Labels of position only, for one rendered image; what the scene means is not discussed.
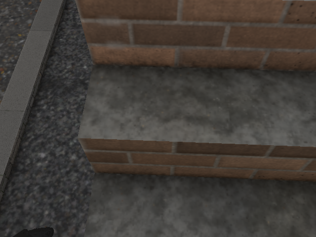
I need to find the robot left hand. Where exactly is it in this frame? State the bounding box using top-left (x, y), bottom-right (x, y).
top-left (13, 227), bottom-right (54, 237)

